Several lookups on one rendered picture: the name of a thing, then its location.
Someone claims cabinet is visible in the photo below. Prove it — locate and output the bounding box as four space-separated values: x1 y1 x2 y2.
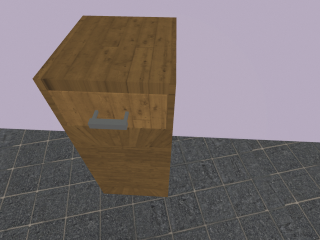
33 15 177 197

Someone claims handle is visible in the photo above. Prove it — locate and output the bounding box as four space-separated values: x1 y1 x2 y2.
88 110 129 130

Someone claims drawer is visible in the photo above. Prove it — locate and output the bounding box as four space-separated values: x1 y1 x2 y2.
48 90 168 129

